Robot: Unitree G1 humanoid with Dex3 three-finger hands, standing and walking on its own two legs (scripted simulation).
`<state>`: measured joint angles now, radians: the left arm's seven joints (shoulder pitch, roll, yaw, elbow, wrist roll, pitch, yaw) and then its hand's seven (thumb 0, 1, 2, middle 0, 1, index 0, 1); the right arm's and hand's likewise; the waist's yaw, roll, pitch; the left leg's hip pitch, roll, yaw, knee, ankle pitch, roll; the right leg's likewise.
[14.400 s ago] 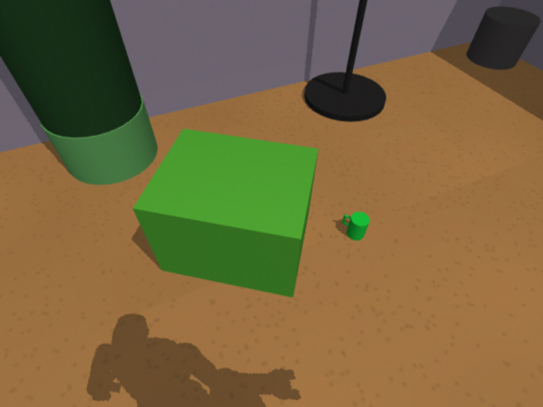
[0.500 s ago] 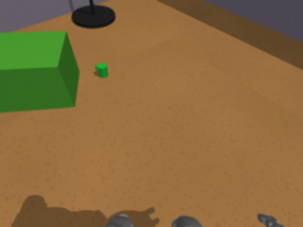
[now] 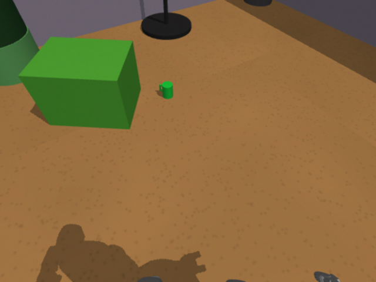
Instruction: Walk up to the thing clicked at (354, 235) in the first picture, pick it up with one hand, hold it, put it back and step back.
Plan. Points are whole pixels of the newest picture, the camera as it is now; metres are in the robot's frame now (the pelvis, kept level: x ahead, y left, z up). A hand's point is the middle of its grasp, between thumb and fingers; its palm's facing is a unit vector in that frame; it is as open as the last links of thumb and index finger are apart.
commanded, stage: walk up
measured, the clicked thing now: (165, 89) +1.51 +0.18 -0.69
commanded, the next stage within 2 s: stand in 0.50 s
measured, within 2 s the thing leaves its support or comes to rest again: neither
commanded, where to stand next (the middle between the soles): +0.09 +0.00 m, yaw -1 degrees
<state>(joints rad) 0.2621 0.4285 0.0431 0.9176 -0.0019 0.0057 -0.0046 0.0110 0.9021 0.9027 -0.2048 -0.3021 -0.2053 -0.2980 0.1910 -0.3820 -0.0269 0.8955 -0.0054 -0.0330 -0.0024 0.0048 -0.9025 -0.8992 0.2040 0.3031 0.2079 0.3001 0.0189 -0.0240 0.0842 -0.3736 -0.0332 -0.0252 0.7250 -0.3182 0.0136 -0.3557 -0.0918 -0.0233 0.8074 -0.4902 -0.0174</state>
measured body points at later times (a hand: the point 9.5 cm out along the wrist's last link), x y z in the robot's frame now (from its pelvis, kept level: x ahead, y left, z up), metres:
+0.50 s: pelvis +0.02 -0.01 +0.03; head +0.03 +0.01 +0.48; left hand +0.10 +0.31 -0.10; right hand +0.12 -0.31 -0.10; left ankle +0.04 +0.12 -0.71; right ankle +0.02 -0.15 -0.71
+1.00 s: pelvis +0.02 -0.02 +0.03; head +0.02 -0.02 +0.48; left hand +0.08 +0.29 -0.10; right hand +0.11 -0.31 -0.10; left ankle +0.04 +0.12 -0.71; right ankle +0.02 -0.15 -0.71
